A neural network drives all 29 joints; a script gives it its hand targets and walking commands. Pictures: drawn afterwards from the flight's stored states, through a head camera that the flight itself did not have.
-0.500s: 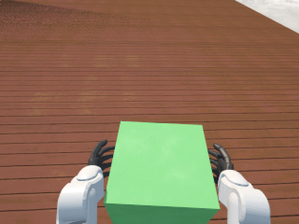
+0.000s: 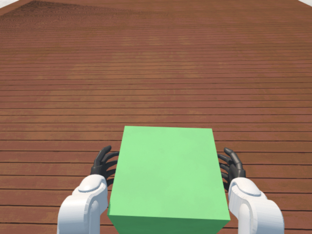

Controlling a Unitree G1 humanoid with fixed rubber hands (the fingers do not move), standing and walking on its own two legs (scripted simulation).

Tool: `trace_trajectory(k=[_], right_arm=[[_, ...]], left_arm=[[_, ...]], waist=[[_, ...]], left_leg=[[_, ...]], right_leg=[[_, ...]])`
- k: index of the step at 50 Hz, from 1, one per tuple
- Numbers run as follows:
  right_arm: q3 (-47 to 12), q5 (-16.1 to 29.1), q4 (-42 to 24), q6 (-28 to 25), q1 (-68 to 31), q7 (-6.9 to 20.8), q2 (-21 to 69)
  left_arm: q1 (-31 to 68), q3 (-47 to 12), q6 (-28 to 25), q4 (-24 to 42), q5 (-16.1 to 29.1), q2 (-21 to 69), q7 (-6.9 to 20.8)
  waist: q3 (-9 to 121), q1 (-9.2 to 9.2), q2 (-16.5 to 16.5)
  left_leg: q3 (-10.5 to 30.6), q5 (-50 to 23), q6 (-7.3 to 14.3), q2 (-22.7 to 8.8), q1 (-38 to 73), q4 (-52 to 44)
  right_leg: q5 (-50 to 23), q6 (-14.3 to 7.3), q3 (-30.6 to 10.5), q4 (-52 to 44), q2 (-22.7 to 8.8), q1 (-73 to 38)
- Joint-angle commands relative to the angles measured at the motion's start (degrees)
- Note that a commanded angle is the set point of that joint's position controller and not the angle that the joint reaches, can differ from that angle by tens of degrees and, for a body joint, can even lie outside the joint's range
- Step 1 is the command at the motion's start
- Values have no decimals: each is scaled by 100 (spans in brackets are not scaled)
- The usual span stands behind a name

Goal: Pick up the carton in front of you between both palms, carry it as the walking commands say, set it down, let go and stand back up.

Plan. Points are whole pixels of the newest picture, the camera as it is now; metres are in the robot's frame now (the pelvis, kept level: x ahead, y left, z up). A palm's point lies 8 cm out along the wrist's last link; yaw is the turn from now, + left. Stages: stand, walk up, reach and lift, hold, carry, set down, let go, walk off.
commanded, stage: carry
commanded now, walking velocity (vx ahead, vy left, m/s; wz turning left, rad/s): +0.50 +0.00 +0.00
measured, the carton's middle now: (165, 188) +0.25 +0.00 +0.02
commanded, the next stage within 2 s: none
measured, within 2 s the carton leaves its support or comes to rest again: neither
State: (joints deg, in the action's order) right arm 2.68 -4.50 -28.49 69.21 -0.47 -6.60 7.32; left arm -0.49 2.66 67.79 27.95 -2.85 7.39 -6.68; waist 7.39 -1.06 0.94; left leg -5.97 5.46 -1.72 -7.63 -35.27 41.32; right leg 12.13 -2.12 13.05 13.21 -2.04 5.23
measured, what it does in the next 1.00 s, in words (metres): walks ahead: left foot, then right foot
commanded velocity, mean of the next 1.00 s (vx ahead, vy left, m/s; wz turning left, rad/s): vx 0.36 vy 0.00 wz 0.00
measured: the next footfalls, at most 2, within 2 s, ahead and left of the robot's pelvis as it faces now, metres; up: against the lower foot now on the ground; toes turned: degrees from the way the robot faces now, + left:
left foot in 0.18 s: +0.32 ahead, +0.13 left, +0.00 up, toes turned +11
right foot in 0.68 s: +0.72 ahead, -0.11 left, +0.00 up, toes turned -6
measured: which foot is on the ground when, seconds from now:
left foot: up 0.00-0.16, down 0.18-0.68, up 0.70-1.00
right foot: down 0.00-0.20, up 0.22-0.66, down 0.68-1.00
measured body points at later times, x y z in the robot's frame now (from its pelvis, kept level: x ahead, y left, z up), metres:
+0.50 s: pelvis +0.34 +0.04 +0.00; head +0.33 +0.06 +0.45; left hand +0.59 +0.18 +0.07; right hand +0.58 -0.12 +0.08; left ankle +0.28 +0.12 -0.75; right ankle +0.44 -0.12 -0.69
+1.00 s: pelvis +0.65 -0.02 +0.00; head +0.68 -0.04 +0.45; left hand +0.91 +0.13 +0.08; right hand +0.91 -0.17 +0.07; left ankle +0.74 +0.13 -0.70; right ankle +0.63 -0.09 -0.75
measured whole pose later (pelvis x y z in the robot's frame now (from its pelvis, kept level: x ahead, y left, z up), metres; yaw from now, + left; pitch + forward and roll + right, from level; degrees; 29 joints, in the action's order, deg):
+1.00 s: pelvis +0.65 -0.02 +0.00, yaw +0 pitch +4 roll +2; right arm 2.2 -4.9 -30.2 68.1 -1.4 -6.4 7.3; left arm 0.2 3.0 66.5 29.8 -2.8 7.4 -6.4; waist 1.7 -0.2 1.4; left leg -6.1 10.8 -1.8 -4.7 -31.8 41.6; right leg 11.0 -3.0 11.9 17.1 -2.3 9.8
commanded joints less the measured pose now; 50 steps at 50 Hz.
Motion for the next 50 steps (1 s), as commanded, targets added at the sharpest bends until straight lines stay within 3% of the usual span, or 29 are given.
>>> trace_trajectory(k=[1,6,8,9,10,11,12,14,15,16,19,24,30,32,33,34,35,36,37,39,40,41,43,46,50], right_arm=[[-3881,1790,-500,-36,-2283,879,4650],[-3707,1849,-471,180,-2364,852,4175],[-3579,1836,-346,229,-2309,863,4124],[-3495,1815,-252,249,-2200,872,4130],[-3435,1800,-161,227,-2246,906,4115],[-3475,1829,-44,196,-2139,929,4342],[-3515,1910,-181,155,-2220,973,4557],[-3661,1966,-222,8,-2409,1073,5115],[-3743,2004,-282,-68,-2556,1109,5278],[-3802,2045,-312,-136,-2580,1140,5360],[-3890,2107,-354,-253,-2403,1212,5306],[-3910,2095,-602,-252,-2228,1195,4843],[-3657,1878,-597,11,-2067,1001,4170],[-3613,1841,-613,109,-2110,942,4059],[-3607,1838,-633,155,-2167,919,4018],[-3610,1830,-642,200,-2189,901,3974],[-3632,1846,-662,241,-2282,893,3946],[-3687,1890,-715,281,-2364,883,4045],[-3763,1948,-670,267,-2407,919,4205],[-3899,1996,-545,130,-2478,1008,4836],[-3962,2008,-481,48,-2465,1045,5093],[-4016,1979,-447,-31,-2479,1067,5260],[-4060,1879,-388,-165,-2333,1056,5416],[-4113,1794,-470,-280,-2160,993,5430],[-4179,1889,-855,-220,-2297,954,5153]], left_arm=[[2310,-3754,73,551,1792,4566,1029],[2327,-3617,281,454,1665,4182,877],[2419,-3659,341,456,1692,4147,851],[2466,-3659,377,460,1697,4110,836],[2589,-3731,419,621,1743,4190,840],[2597,-3784,426,560,1767,4295,878],[2683,-3869,367,500,1817,4556,920],[2728,-4001,215,409,1855,5109,1022],[2762,-4031,130,364,1848,5328,1052],[2738,-4072,51,342,1830,5463,1064],[2395,-4101,-117,289,1656,5532,1013],[2291,-4088,-122,605,1620,5139,897],[2313,-3953,182,799,1716,4415,835],[2321,-3858,273,748,1744,4270,833],[2259,-3791,305,675,1747,4235,831],[2222,-3710,330,584,1740,4220,831],[2224,-3651,359,567,1730,4180,839],[2346,-3607,342,418,1760,4196,873],[2180,-3657,328,361,1827,4454,921],[2342,-3753,197,458,1873,4994,1023],[2443,-3828,119,474,1890,5203,1067],[2513,-3865,47,457,1907,5316,1101],[2433,-3886,-56,494,1933,5375,1172],[2255,-3896,-141,571,1926,5311,1240],[2171,-3854,-119,789,1864,4990,1193]], waist=[[397,12,-793],[27,2,-987],[465,115,-761],[940,232,-340],[1598,280,1147],[1611,220,1952],[1487,198,1366],[1394,175,291],[1304,152,239],[1297,149,406],[1092,168,647],[577,173,614],[-88,191,771],[56,163,877],[262,82,823],[635,-11,493],[1096,-96,-255],[1524,-50,-2013],[1349,-25,-1840],[1378,22,-708],[1332,44,-356],[1373,46,-448],[1388,60,-721],[1260,80,-954],[1025,54,-1118]], left_leg=[[-266,-387,19,115,-156,-713],[-627,-279,232,298,448,-1318],[-1077,119,306,717,2017,-1608],[-643,490,340,457,3355,-1572],[2005,1515,1051,-1134,4907,-2082],[3651,932,1421,-1754,5276,-2960],[3028,60,1366,-1725,5053,-2800],[1947,-502,1049,-1447,4216,-2671],[1496,-275,831,-1312,3815,-2843],[1182,-35,733,-1173,3625,-2990],[665,225,783,-992,3610,-3299],[104,-480,846,-723,3897,-3378],[-326,-1245,711,-702,4047,-3267],[-546,-2309,562,-671,4093,-2664],[-775,-2765,442,-559,3922,-1943],[-929,-2742,300,-302,3458,-755],[-788,-1483,142,-89,2364,676],[-413,922,-131,708,534,2460],[320,2066,18,723,-68,3322],[687,1639,253,164,-12,3427],[661,1396,246,3,177,2944],[553,1215,210,-23,406,2513],[275,1038,116,136,575,1871],[2,786,-15,295,561,711],[-244,92,-34,464,910,-474]], right_leg=[[-922,-475,-686,-612,-1277,-757],[-1991,-294,-410,-76,-1272,-959],[-2949,-66,77,1325,-1006,-546],[-2396,85,121,2546,-795,229],[-1103,408,-16,4457,-262,2028],[1459,435,-579,5570,333,3212],[1512,279,-1198,6206,-70,3430],[849,120,-1342,5852,-567,3286],[538,129,-1353,5389,-695,3055],[295,155,-1203,5175,-647,2908],[-136,283,-910,4357,-596,3096],[-845,417,-554,2822,-503,3421],[-1300,122,-203,1634,-306,2865],[-1040,13,-3,1551,-111,2125],[-790,20,236,1393,130,1373],[-422,41,316,1302,291,263],[611,-106,-1108,952,-711,-882],[1179,-899,-3899,170,-2141,-2128],[-48,-1017,-4288,-297,-2242,-1969],[-2721,-797,-2650,351,-1984,-1359],[-3203,-616,-2066,376,-1823,-1000],[-3244,-446,-1616,317,-1662,-813],[-3452,-366,-1136,268,-1489,-647],[-3795,-433,-683,217,-1336,-692],[-4010,-382,-315,299,-1228,-590]])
